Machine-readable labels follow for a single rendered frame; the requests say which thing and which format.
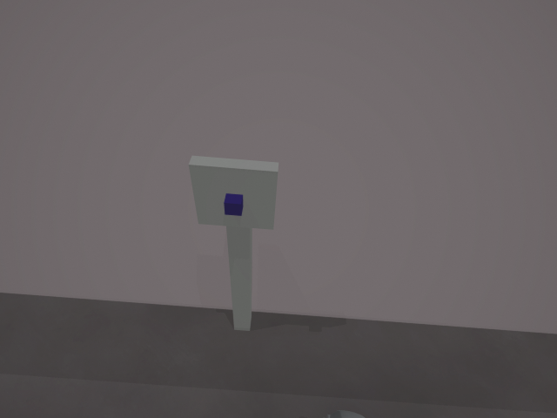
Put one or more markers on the panel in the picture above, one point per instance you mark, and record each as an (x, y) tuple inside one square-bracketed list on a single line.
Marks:
[(211, 179)]

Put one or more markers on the button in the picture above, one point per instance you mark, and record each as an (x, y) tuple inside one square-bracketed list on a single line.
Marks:
[(233, 204)]

